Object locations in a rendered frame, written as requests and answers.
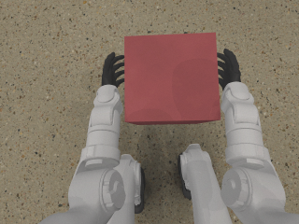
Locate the robot left thigh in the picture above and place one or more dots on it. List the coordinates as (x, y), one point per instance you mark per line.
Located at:
(131, 176)

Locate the robot right hand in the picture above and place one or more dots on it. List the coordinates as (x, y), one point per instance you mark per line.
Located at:
(230, 72)

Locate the right robot forearm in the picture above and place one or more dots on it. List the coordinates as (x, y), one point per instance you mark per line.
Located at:
(243, 130)

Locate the left robot forearm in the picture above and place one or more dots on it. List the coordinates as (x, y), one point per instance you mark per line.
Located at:
(102, 144)

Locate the carton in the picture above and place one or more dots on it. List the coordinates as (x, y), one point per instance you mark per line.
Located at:
(171, 79)

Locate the robot left hand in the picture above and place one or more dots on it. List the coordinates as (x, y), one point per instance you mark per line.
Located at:
(109, 77)

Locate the left robot upper arm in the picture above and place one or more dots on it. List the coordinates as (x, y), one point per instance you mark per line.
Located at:
(94, 196)

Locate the robot left shin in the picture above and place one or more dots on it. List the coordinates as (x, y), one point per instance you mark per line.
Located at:
(137, 192)

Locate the right robot upper arm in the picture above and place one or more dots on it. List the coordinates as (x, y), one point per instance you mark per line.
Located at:
(255, 197)

